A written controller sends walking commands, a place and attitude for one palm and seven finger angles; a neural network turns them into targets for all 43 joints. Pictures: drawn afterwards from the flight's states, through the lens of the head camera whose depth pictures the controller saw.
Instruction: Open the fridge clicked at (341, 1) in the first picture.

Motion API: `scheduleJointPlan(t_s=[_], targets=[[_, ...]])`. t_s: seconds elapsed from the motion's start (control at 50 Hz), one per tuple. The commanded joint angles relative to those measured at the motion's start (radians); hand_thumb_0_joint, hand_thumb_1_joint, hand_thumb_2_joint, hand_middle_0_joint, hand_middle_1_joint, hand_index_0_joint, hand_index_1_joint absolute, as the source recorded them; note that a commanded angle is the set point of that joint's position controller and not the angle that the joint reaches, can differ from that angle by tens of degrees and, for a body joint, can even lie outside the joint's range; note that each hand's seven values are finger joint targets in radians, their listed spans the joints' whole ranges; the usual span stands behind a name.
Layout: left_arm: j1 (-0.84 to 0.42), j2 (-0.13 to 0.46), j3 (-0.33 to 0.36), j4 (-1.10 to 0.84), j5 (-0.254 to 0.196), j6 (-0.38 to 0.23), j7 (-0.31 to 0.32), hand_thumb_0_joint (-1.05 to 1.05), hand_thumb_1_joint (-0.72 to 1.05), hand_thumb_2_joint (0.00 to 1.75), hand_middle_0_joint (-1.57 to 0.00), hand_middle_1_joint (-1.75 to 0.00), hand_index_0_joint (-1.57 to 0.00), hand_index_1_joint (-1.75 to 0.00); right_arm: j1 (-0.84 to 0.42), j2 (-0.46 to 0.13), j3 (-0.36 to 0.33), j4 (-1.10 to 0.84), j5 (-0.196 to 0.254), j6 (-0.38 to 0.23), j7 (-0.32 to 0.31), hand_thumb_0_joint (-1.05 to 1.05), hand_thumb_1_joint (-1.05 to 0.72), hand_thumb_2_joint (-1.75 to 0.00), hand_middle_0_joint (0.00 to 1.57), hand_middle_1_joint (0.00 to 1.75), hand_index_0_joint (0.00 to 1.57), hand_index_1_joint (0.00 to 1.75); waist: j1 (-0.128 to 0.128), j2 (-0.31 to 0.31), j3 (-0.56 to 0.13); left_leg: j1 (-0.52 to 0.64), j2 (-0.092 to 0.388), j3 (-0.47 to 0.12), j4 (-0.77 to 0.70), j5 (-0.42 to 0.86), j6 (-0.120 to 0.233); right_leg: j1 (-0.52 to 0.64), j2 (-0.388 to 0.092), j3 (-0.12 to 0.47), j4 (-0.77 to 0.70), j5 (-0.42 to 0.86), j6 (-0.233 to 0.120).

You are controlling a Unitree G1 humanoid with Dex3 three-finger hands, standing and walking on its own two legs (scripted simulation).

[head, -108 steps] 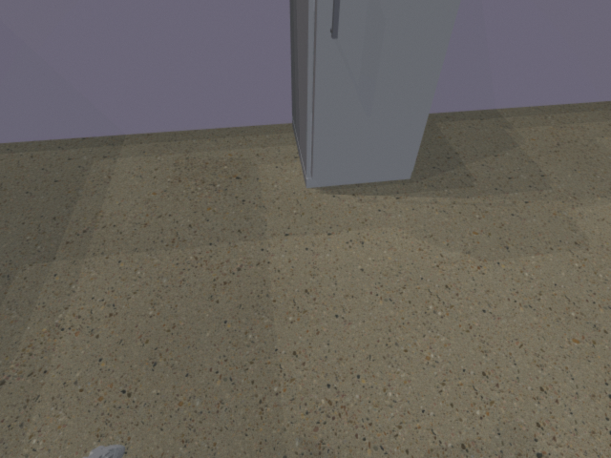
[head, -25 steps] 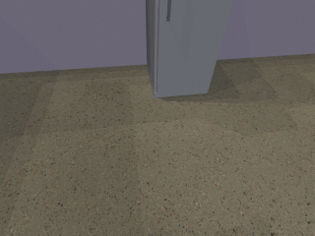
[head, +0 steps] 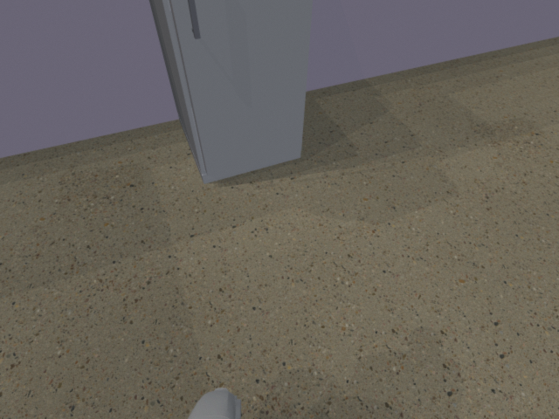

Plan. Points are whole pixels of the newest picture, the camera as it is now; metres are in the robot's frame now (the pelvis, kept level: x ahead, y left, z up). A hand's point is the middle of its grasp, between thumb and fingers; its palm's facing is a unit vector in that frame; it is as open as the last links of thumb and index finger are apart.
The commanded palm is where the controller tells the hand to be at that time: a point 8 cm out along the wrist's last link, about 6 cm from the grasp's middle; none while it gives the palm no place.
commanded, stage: walk to a spot facing it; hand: left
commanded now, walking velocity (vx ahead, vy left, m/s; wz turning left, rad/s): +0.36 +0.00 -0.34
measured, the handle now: out of the picture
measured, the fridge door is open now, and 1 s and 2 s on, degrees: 0 0 0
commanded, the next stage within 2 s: turn to face it in 1.40 s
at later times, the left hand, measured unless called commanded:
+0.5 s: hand (160, 321) +0.31 +0.26 -0.17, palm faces -0.18 -0.97 -0.18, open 7.4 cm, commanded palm none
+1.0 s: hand (251, 234) +0.53 +0.11 -0.17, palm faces -0.35 -0.91 -0.21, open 7.1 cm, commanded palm none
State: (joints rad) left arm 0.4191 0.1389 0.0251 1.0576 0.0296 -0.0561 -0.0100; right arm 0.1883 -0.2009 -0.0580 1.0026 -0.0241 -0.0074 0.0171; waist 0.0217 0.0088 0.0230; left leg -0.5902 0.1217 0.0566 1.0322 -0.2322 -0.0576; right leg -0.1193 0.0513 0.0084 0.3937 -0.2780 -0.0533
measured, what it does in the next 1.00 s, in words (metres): walks ahead, turning right: left foot, then right foot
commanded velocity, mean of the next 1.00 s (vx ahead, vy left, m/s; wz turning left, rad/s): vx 0.36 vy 0.00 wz -0.31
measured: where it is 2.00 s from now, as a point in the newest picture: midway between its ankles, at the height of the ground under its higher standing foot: (325, 309)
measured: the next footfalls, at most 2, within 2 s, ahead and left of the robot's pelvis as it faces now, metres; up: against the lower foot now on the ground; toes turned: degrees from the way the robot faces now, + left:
left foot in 0.20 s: +0.24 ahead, +0.16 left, +0.00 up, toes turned +2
right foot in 0.80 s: +0.40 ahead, -0.14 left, +0.00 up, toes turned -30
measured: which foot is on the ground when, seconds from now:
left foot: up 0.00-0.18, down 0.20-0.80, up 0.82-1.00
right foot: down 0.00-0.20, up 0.22-0.78, down 0.80-1.00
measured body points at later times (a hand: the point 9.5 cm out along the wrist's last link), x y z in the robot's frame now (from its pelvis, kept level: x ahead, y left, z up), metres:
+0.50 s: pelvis +0.19 +0.08 +0.00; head +0.20 +0.10 +0.45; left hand +0.32 +0.31 -0.15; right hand +0.13 -0.16 -0.14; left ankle +0.20 +0.16 -0.74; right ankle +0.21 -0.08 -0.65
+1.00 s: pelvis +0.37 -0.03 -0.01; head +0.38 -0.03 +0.44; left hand +0.55 +0.16 -0.15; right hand +0.27 -0.22 -0.17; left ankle +0.42 +0.11 -0.67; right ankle +0.36 -0.12 -0.74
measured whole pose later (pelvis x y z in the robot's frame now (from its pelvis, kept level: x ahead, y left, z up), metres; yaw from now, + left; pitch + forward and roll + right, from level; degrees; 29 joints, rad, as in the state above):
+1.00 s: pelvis +0.37 -0.03 -0.01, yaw -23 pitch -1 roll -1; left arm 0.19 0.17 0.07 1.01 0.02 -0.07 0.01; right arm 0.32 -0.13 -0.06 1.07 -0.03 -0.02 0.00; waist -0.04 0.03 0.03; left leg -0.50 0.18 0.09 1.12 -0.33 -0.04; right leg -0.25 0.02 -0.14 0.48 -0.23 -0.06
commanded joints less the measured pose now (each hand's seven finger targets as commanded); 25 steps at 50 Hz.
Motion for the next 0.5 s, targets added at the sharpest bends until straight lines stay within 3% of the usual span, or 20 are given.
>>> scheduleJointPlan(t_s=[0.0, 0.04, 0.1, 0.12, 0.14, 0.16, 0.18, 0.2, 0.22, 0.24, 0.26, 0.3, 0.32, 0.4, 0.48], targets=[[0.059, 0.192, 0.051, -0.038, -0.002, -0.021, 0.025, 0.00, 0.90, 0.90, -0.20, -0.30, -0.20, -0.30, -0.112, -0.050, -0.007, -0.114, 0.004, -0.035, 0.008, 0.00, -0.90, -0.90, 0.20, 0.30, 0.20, 0.30, 0.013, -0.117, 0.051, -0.084, 0.006, 0.007, -0.142, 0.049, -0.003, 0.035, -0.254, 0.226, -0.168, 0.218, -0.129], [0.058, 0.194, 0.052, -0.033, -0.001, -0.017, 0.027, 0.00, 0.90, 0.90, -0.20, -0.30, -0.20, -0.30, -0.154, -0.041, -0.004, -0.132, 0.007, -0.043, 0.011, 0.00, -0.90, -0.90, 0.20, 0.30, 0.20, 0.30, 0.026, -0.126, 0.072, -0.017, -0.008, 0.019, -0.245, 0.049, 0.005, 0.007, -0.252, 0.220, -0.156, 0.232, -0.117], [0.034, 0.208, 0.060, -0.038, -0.001, -0.010, 0.027, 0.00, 0.90, 0.90, -0.20, -0.30, -0.20, -0.30, -0.137, -0.045, -0.008, -0.132, 0.010, -0.054, 0.009, 0.00, -0.90, -0.90, 0.20, 0.30, 0.20, 0.30, 0.015, -0.151, 0.076, 0.147, -0.046, 0.040, -0.367, 0.026, 0.028, -0.032, -0.249, 0.223, -0.112, 0.277, -0.102], [0.011, 0.216, 0.064, -0.040, -0.001, -0.008, 0.027, 0.00, 0.90, 0.90, -0.20, -0.30, -0.20, -0.30, -0.070, -0.062, -0.013, -0.116, 0.009, -0.059, 0.003, 0.00, -0.90, -0.90, 0.20, 0.30, 0.20, 0.30, -0.021, -0.130, 0.050, 0.251, -0.062, 0.052, -0.437, 0.031, 0.033, -0.048, -0.234, 0.204, -0.048, 0.306, -0.089], [-0.006, 0.207, 0.067, -0.045, -0.006, -0.007, 0.026, 0.00, 0.90, 0.90, -0.20, -0.30, -0.20, -0.30, 0.048, -0.087, -0.018, -0.075, 0.004, -0.065, -0.009, 0.00, -0.90, -0.90, 0.20, 0.30, 0.20, 0.30, -0.070, -0.097, 0.008, 0.427, -0.074, 0.050, -0.514, 0.054, 0.042, -0.101, -0.186, 0.169, 0.091, 0.369, -0.066], [0.013, 0.170, 0.065, -0.053, -0.014, -0.006, 0.019, 0.00, 0.90, 0.90, -0.20, -0.30, -0.20, -0.30, 0.199, -0.162, -0.036, -0.033, -0.003, -0.071, -0.025, 0.00, -0.90, -0.90, 0.20, 0.30, 0.20, 0.30, -0.123, 0.031, -0.099, 0.687, 0.028, -0.061, -0.553, 0.014, 0.075, -0.232, -0.126, 0.131, 0.319, 0.295, -0.034], [0.061, 0.113, 0.060, -0.069, -0.024, -0.002, 0.006, 0.00, 0.90, 0.90, -0.20, -0.30, -0.20, -0.30, 0.329, -0.280, -0.061, -0.004, -0.016, -0.075, -0.031, 0.00, -0.90, -0.90, 0.20, 0.30, 0.20, 0.30, -0.139, 0.322, -0.216, 0.853, 0.339, -0.456, -0.669, -0.040, 0.175, -0.431, 0.008, -0.025, 0.682, -0.204, 0.019], [0.007, 0.130, 0.060, -0.098, -0.014, -0.008, 0.007, 0.00, 0.90, 0.90, -0.20, -0.30, -0.20, -0.30, 0.322, -0.268, -0.048, -0.010, -0.006, -0.060, -0.028, 0.00, -0.90, -0.90, 0.20, 0.30, 0.20, 0.30, -0.129, 0.258, -0.174, 0.730, 0.405, -0.568, -0.786, -0.220, 0.226, -0.482, -0.014, 0.026, 0.844, -0.299, 0.006], [-0.046, 0.123, 0.055, -0.104, -0.009, -0.002, 0.008, 0.00, 0.90, 0.90, -0.20, -0.30, -0.20, -0.30, 0.241, -0.220, -0.037, -0.025, -0.002, -0.061, -0.033, 0.00, -0.90, -0.90, 0.20, 0.30, 0.20, 0.30, -0.108, 0.230, -0.106, 0.619, 0.395, -0.552, -0.826, -0.318, 0.219, -0.539, -0.068, 0.040, 0.945, -0.228, 0.007], [-0.102, 0.126, 0.061, -0.103, -0.003, 0.004, -0.002, 0.00, 0.90, 0.90, -0.20, -0.30, -0.20, -0.30, 0.171, -0.154, -0.025, -0.036, -0.002, -0.064, -0.034, 0.00, -0.90, -0.90, 0.20, 0.30, 0.20, 0.30, -0.087, 0.165, 0.009, 0.488, 0.350, -0.451, -0.855, -0.351, 0.200, -0.560, -0.114, 0.032, 0.968, -0.138, 0.013], [-0.104, 0.115, 0.063, -0.097, 0.004, 0.014, -0.014, 0.00, 0.90, 0.90, -0.20, -0.30, -0.20, -0.30, 0.130, -0.102, -0.009, -0.040, -0.003, -0.070, -0.034, 0.00, -0.90, -0.90, 0.20, 0.30, 0.20, 0.30, -0.052, 0.131, 0.061, 0.391, 0.293, -0.340, -0.866, -0.304, 0.166, -0.528, -0.140, 0.027, 0.938, -0.069, 0.019], [-0.056, 0.081, 0.061, -0.075, 0.009, 0.042, -0.022, 0.00, 0.90, 0.90, -0.20, -0.30, -0.20, -0.30, 0.103, -0.062, 0.000, -0.031, -0.001, -0.084, -0.039, 0.00, -0.90, -0.90, 0.20, 0.30, 0.20, 0.30, -0.005, 0.130, 0.063, 0.320, 0.228, -0.153, -0.863, -0.152, 0.135, -0.467, -0.153, 0.011, 0.887, 0.006, 0.035], [-0.045, 0.076, 0.062, -0.071, 0.008, 0.049, -0.023, 0.00, 0.90, 0.90, -0.20, -0.30, -0.20, -0.30, 0.109, -0.058, -0.001, -0.024, 0.002, -0.090, -0.042, 0.00, -0.90, -0.90, 0.20, 0.30, 0.20, 0.30, 0.004, 0.113, 0.038, 0.327, 0.212, -0.105, -0.857, -0.096, 0.131, -0.454, -0.154, 0.006, 0.876, 0.035, 0.040], [-0.113, 0.074, 0.068, -0.102, 0.012, 0.069, -0.029, 0.00, 0.90, 0.90, -0.20, -0.30, -0.20, -0.30, 0.160, -0.064, -0.010, -0.007, 0.003, -0.098, -0.044, 0.00, -0.90, -0.90, 0.20, 0.30, 0.20, 0.30, -0.002, 0.078, 0.042, 0.418, 0.217, -0.013, -0.883, -0.006, 0.164, -0.569, -0.179, 0.000, 0.809, 0.125, 0.070], [-0.226, 0.076, 0.062, -0.132, 0.013, 0.073, -0.035, 0.00, 0.90, 0.90, -0.20, -0.30, -0.20, -0.30, 0.236, -0.071, -0.007, 0.030, 0.006, -0.100, -0.045, 0.00, -0.90, -0.90, 0.20, 0.30, 0.20, 0.30, -0.027, 0.054, 0.067, 0.532, 0.217, 0.043, -0.880, 0.103, 0.169, -0.645, -0.190, -0.028, 0.684, 0.172, 0.084]])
